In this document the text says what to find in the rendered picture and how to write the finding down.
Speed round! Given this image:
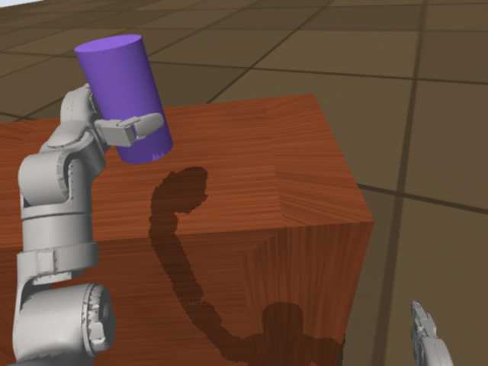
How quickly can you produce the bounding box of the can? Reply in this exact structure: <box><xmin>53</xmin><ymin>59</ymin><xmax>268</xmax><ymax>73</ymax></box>
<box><xmin>74</xmin><ymin>34</ymin><xmax>173</xmax><ymax>164</ymax></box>

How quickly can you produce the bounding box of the right robot hand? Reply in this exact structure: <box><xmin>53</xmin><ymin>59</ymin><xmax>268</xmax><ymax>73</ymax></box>
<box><xmin>410</xmin><ymin>301</ymin><xmax>454</xmax><ymax>366</ymax></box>

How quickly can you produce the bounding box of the left robot arm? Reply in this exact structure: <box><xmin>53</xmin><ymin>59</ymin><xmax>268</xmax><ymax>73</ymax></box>
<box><xmin>6</xmin><ymin>120</ymin><xmax>116</xmax><ymax>366</ymax></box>

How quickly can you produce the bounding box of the left robot hand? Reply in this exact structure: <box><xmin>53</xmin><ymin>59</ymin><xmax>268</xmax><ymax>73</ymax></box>
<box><xmin>60</xmin><ymin>83</ymin><xmax>164</xmax><ymax>152</ymax></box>

